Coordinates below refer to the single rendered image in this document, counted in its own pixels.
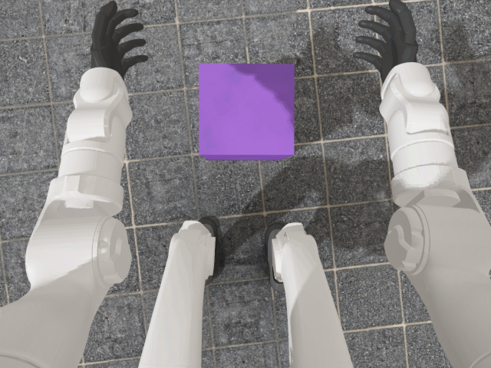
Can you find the left robot upper arm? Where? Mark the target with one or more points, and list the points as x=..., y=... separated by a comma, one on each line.
x=72, y=263

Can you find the left robot foot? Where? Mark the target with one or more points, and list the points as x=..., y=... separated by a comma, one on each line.
x=211, y=226

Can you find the right robot upper arm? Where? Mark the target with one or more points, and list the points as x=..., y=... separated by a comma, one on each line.
x=446, y=254

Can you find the robot left forearm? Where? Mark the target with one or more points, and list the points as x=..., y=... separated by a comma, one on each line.
x=92, y=158

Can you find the carton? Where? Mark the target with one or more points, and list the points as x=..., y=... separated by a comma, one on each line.
x=246, y=111

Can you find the robot right forearm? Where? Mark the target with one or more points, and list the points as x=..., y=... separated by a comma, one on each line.
x=421, y=144

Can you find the left robot hand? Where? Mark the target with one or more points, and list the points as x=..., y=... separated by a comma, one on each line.
x=105, y=49

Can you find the robot right thigh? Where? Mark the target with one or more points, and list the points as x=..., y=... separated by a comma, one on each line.
x=315, y=336

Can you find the right robot hand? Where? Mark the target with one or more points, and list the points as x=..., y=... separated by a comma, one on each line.
x=401, y=45

